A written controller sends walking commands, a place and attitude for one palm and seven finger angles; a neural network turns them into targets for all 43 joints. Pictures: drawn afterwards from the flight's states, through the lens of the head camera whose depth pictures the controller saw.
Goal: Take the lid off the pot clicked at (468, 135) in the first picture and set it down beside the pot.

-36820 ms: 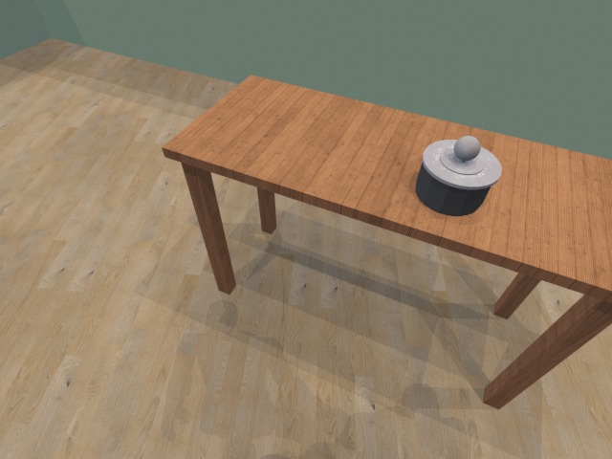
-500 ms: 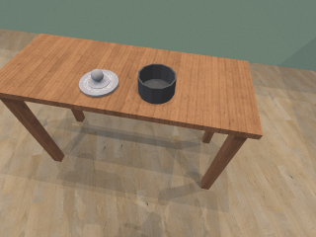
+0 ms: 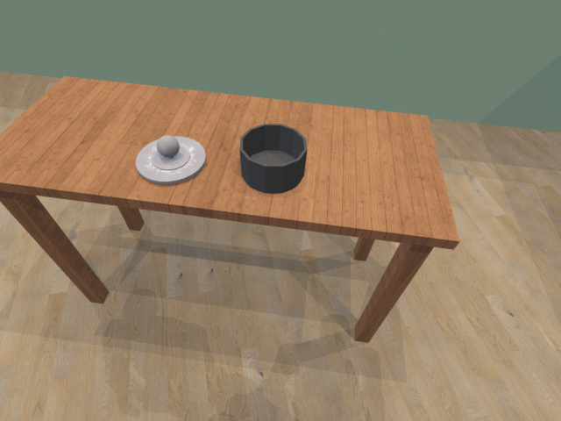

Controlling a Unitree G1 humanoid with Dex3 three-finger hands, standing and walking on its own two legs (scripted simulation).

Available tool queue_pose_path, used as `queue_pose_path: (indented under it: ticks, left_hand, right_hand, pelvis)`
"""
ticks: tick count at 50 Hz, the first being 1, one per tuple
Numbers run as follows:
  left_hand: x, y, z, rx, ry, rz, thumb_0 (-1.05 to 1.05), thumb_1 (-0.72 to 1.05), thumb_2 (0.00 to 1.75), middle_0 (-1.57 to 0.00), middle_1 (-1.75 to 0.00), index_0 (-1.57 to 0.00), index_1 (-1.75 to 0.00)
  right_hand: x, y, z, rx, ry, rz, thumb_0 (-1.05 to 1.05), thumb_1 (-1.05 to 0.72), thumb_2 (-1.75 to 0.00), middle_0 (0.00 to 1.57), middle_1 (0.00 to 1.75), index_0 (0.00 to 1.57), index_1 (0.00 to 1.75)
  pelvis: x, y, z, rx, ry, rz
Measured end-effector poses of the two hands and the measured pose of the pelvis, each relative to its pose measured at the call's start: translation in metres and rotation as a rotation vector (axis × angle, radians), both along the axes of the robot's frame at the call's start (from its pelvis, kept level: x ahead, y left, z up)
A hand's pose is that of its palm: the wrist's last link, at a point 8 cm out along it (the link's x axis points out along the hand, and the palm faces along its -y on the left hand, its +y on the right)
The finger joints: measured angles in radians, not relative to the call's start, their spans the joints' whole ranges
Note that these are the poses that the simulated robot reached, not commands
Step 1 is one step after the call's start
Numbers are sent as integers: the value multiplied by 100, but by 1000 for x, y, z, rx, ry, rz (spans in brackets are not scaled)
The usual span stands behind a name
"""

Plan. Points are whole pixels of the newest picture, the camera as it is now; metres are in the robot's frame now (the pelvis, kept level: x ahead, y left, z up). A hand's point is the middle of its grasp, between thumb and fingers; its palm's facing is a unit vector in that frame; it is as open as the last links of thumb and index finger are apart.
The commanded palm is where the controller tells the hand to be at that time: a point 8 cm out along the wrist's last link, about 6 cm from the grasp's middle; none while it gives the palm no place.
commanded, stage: look to check the result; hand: left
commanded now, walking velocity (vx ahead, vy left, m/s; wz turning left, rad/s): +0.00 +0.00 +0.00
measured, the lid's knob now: (168, 146) +0.67 +0.29 -0.03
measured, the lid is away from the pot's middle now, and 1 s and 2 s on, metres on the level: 0.24 0.24 0.24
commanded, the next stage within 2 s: stand and wait in 0.40 s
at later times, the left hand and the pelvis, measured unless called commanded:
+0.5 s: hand out of the picture -0.03 +0.16 -0.18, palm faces +0.04 -0.99 -0.15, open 7.4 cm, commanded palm none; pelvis -0.01 +0.00 +0.00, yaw +0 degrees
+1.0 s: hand out of the picture -0.02 +0.16 -0.18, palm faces +0.03 -0.98 -0.17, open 7.3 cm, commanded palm none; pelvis -0.01 +0.01 +0.00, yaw +0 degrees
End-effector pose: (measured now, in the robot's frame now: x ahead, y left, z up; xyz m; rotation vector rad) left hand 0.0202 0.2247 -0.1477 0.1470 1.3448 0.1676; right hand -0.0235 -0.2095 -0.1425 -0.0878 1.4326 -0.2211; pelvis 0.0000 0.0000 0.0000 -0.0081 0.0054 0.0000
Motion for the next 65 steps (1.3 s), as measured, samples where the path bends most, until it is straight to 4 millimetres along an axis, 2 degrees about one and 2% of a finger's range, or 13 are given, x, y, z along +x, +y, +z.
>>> queue_pose_path:
  ticks: [9, 17, 25, 51, 65]
  left_hand:
    - [-21, -3, -2, -13, 44, 7, 1, 92, 89, -20, -30, -20, -30]
    - [-42, -11, -3, -39, 89, 17, 1, 92, 89, -20, -30, -20, -30]
    - [-53, -17, -4, -56, 106, 24, 1, 91, 89, -20, -30, -20, -30]
    - [-48, -10, -2, -33, 91, 15, 1, 91, 89, -20, -30, -20, -30]
    - [-50, -14, -1, -32, 99, 20, 1, 92, 89, -20, -30, -20, -30]
  right_hand:
    - [-12, 8, 0, 14, 20, -9, 1, -92, -89, 20, 30, 20, 29]
    - [-14, 9, 1, 9, 17, -6, 1, -92, -89, 20, 30, 20, 29]
    - [-14, 8, 2, 3, 14, -3, 1, -92, -89, 20, 30, 20, 29]
    - [-23, 15, 0, 22, 27, -17, 1, -92, -89, 20, 30, 20, 29]
    - [-22, 11, -1, 23, 28, -12, 1, -92, -89, 20, 30, 20, 29]
  pelvis:
    - [-5, 2, 1, -2, -4, -2]
    - [-9, 4, 1, -1, -4, -4]
    - [-12, 5, 2, -1, -6, -3]
    - [-15, 5, 2, 1, -5, -6]
    - [-15, 2, 2, 4, -4, -4]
